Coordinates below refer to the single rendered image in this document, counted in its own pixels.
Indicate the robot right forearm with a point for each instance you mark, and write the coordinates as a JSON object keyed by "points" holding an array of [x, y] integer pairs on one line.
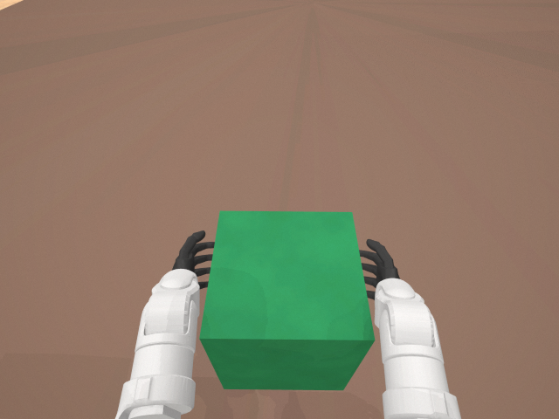
{"points": [[415, 380]]}

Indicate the left robot hand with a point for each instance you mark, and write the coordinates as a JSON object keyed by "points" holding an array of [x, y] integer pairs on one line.
{"points": [[187, 260]]}

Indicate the robot left forearm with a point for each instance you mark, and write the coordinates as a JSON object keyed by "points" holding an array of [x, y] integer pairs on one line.
{"points": [[161, 385]]}

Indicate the right robot hand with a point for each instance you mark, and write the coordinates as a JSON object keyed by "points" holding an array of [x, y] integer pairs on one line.
{"points": [[384, 267]]}

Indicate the carton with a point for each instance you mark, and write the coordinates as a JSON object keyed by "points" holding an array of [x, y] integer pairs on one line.
{"points": [[286, 305]]}

